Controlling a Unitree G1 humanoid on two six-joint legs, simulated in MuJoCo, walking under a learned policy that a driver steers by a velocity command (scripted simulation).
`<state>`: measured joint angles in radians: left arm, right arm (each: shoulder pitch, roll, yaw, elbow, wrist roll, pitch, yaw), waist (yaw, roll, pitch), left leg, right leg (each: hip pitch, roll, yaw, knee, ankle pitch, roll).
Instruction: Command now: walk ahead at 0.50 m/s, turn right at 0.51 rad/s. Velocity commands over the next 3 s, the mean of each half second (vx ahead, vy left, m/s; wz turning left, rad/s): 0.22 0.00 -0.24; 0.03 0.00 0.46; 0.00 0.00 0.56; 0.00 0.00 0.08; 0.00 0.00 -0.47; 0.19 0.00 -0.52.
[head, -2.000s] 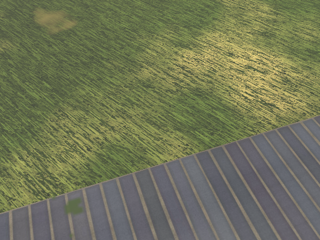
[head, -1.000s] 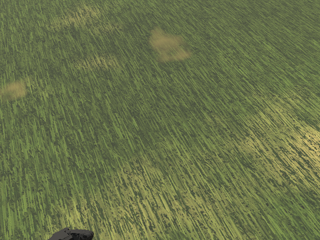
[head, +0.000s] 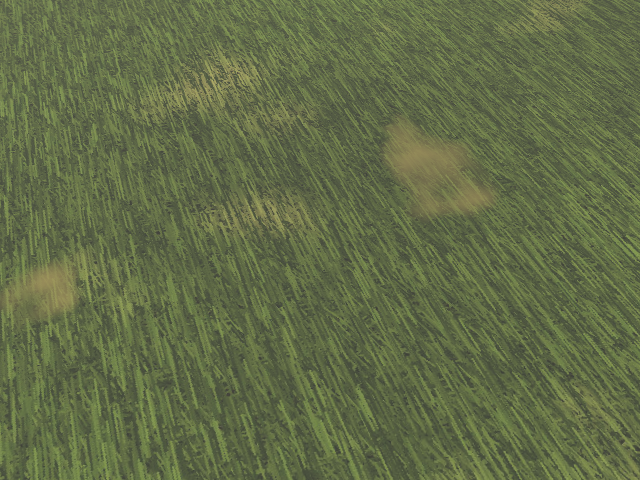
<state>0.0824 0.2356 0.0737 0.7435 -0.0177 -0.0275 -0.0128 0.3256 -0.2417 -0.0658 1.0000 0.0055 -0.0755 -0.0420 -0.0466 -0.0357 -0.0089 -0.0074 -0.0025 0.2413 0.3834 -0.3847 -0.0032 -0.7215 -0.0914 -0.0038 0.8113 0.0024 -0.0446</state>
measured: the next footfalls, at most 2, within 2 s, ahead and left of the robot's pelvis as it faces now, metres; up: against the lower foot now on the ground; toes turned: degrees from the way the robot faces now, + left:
right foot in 0.10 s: +0.24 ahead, -0.12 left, +0.00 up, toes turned -7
left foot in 0.72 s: +0.27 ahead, +0.09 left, +0.00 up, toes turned +1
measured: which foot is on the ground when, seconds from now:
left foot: down 0.00-0.12, up 0.14-0.70, down 0.72-1.00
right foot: up 0.00-0.08, down 0.10-0.72, up 0.74-1.00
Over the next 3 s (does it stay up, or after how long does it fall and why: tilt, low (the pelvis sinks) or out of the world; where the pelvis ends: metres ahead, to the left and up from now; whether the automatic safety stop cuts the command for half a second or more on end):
stays up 0.30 -0.03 0.02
